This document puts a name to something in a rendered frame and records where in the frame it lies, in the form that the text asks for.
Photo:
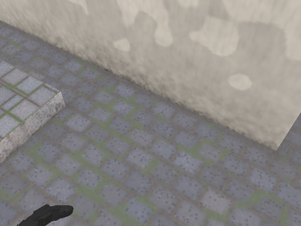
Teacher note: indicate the robot left hand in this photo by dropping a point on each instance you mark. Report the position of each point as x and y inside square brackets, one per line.
[46, 214]

